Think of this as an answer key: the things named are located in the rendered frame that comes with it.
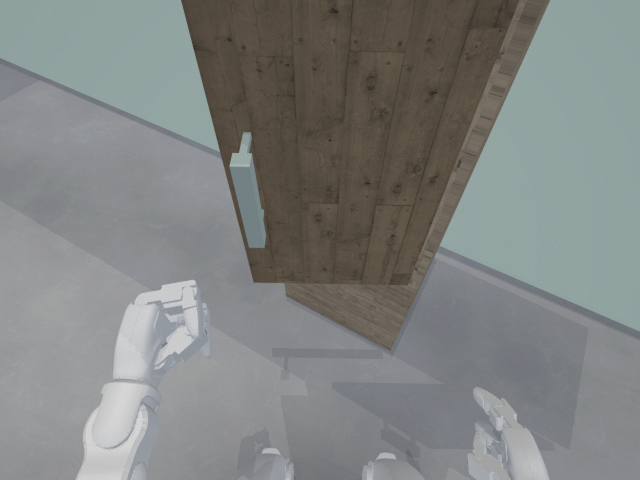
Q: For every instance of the robot left forearm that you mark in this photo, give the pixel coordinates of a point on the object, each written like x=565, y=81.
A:
x=120, y=433

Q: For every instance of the left robot thigh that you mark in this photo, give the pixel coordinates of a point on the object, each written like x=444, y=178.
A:
x=265, y=466

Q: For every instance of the handle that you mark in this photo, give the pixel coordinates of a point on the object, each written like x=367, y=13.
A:
x=245, y=184

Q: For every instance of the cupboard door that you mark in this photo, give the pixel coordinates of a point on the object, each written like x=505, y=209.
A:
x=358, y=110

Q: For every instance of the left robot hand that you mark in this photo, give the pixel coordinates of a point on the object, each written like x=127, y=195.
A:
x=145, y=328

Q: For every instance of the right robot hand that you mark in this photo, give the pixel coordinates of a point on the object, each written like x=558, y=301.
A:
x=514, y=452

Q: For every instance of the robot right shin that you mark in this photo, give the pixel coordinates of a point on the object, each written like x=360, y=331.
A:
x=386, y=455

